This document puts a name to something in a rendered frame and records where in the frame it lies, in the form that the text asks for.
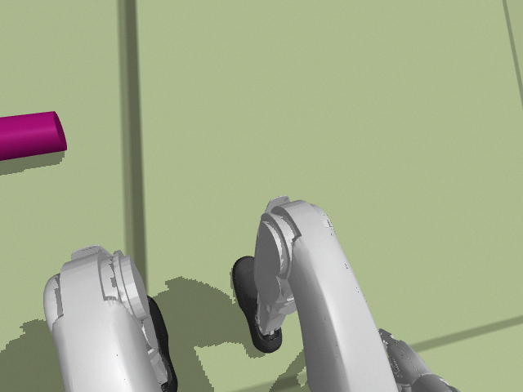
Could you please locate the right robot hand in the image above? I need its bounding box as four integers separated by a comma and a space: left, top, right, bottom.
378, 328, 433, 392

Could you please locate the right robot foot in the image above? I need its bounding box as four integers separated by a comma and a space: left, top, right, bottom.
232, 256, 282, 354

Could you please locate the left robot foot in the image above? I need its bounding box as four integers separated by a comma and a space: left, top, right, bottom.
147, 296, 178, 392

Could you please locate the can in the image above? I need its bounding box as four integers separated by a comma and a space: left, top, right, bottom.
0, 111, 67, 161

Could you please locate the right robot arm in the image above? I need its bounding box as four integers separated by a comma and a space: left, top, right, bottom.
411, 374, 461, 392

